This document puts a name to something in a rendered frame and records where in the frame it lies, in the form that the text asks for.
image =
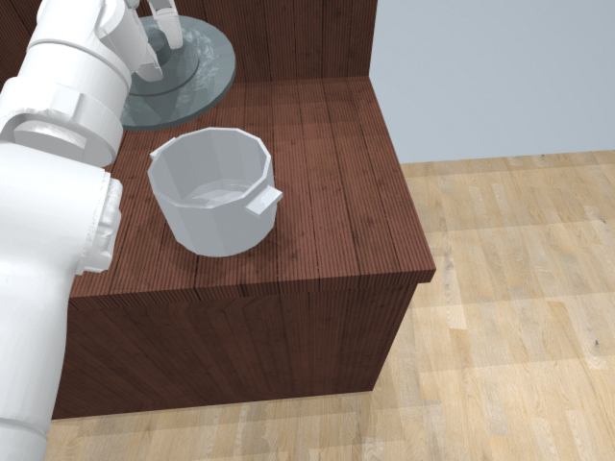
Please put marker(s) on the robot left hand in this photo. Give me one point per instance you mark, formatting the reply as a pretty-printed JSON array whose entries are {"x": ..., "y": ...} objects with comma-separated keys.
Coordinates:
[{"x": 168, "y": 21}]

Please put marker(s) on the robot left forearm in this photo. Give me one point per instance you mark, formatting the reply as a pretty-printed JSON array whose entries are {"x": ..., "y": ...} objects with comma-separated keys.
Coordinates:
[{"x": 70, "y": 91}]

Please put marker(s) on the left robot upper arm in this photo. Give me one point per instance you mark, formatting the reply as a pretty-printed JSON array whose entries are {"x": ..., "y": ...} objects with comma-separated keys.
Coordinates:
[{"x": 58, "y": 218}]

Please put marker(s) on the table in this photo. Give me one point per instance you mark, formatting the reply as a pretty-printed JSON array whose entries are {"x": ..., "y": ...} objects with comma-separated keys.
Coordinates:
[{"x": 311, "y": 310}]

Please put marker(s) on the pot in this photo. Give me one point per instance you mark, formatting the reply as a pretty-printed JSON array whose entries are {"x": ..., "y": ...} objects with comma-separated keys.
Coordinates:
[{"x": 216, "y": 190}]

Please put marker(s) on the knob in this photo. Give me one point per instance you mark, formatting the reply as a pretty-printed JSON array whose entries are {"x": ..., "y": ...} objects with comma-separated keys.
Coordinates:
[{"x": 159, "y": 43}]

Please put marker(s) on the lid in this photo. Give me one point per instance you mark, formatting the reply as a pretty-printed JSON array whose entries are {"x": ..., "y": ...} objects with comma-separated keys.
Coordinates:
[{"x": 197, "y": 76}]

